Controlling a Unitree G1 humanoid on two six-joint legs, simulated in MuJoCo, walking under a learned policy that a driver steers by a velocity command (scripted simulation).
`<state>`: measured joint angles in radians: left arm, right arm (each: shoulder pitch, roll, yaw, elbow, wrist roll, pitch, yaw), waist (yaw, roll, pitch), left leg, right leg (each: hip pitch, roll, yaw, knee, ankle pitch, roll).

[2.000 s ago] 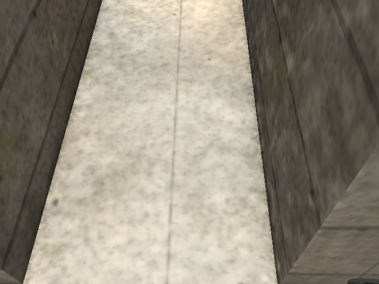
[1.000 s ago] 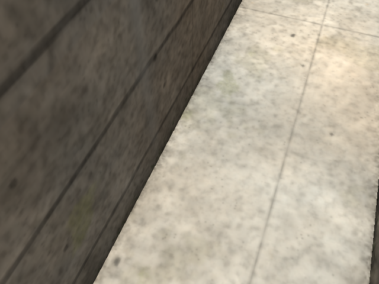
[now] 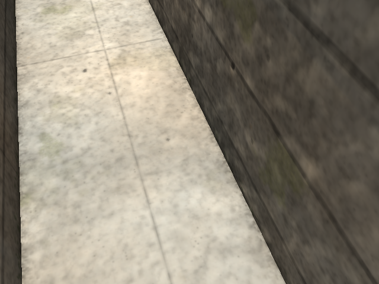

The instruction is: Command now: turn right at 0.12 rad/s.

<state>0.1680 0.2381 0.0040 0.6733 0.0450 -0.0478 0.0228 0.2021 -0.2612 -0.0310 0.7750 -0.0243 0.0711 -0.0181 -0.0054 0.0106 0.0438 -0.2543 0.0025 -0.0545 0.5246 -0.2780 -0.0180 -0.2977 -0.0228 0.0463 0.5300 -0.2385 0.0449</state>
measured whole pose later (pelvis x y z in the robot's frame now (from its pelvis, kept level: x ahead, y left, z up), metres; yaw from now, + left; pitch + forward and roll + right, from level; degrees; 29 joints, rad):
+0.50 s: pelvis +0.08 +0.01 +0.01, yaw +0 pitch +2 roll +0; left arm 0.26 0.30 0.04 0.83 0.00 -0.10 0.01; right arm 0.30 -0.31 -0.06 0.86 -0.01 -0.02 -0.02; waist -0.02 0.05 -0.02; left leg -0.09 -0.03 -0.06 0.40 -0.34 0.06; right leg -0.32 -0.05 -0.06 0.56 -0.36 0.00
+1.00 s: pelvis +0.39 +0.11 -0.03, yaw +0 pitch +5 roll +3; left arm 0.65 0.24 0.08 1.06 0.00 -0.11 0.05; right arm -0.10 -0.27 0.02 0.78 -0.07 -0.03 0.12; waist 0.10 0.04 0.07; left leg -0.63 -0.02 0.11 0.57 -0.05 0.14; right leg 0.21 -0.26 -0.09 0.31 -0.49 0.13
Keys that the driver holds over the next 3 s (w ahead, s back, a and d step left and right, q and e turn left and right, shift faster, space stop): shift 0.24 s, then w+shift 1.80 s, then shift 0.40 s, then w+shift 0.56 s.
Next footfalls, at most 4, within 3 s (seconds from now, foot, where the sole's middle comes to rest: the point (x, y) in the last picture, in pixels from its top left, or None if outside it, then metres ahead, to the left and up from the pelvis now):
0.52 right None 0.15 -0.11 -0.77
0.98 left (136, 253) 0.59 0.23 -0.77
1.42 right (156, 169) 0.96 0.18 -0.77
1.82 left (84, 100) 1.38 0.56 -0.77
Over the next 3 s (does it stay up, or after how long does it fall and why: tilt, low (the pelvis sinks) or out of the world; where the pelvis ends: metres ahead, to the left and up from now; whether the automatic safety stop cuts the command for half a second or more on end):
stays up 1.99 0.70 0.00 its command is cut before an obstacle after 0.6 s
